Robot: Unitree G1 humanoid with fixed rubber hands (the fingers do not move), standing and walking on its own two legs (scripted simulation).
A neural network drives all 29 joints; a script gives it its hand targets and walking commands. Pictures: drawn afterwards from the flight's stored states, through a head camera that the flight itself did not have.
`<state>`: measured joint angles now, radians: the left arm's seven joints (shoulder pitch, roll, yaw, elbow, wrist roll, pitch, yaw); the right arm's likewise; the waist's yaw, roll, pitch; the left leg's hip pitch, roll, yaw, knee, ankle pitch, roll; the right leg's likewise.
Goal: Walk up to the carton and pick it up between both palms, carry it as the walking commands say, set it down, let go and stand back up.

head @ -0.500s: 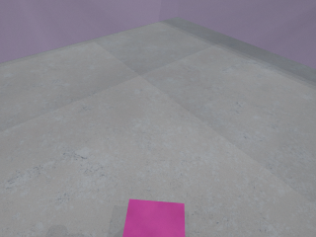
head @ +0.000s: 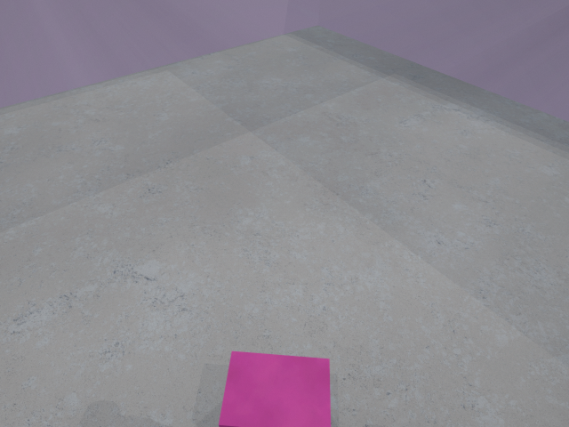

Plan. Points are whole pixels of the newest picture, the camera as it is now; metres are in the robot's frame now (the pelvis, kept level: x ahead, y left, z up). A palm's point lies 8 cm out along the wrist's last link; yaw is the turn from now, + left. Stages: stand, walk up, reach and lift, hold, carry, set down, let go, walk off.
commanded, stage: stand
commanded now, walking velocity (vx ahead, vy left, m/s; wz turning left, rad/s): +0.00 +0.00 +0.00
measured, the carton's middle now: (277, 406) +0.33 +0.01 -0.63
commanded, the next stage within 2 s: none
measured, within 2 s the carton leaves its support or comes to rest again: neither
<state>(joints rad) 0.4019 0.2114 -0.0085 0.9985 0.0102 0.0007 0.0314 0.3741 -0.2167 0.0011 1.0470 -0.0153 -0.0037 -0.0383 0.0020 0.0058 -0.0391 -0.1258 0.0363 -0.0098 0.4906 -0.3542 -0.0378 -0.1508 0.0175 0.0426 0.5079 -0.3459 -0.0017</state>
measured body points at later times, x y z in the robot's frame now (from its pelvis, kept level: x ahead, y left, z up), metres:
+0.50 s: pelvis -0.03 +0.00 +0.00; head -0.05 +0.00 +0.45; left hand -0.08 +0.23 -0.15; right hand -0.09 -0.22 -0.16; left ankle -0.06 +0.14 -0.73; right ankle -0.05 -0.12 -0.73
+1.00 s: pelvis -0.05 +0.00 +0.00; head -0.06 +0.00 +0.45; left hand -0.11 +0.22 -0.16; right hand -0.11 -0.21 -0.16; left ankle -0.06 +0.14 -0.73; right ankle -0.05 -0.12 -0.73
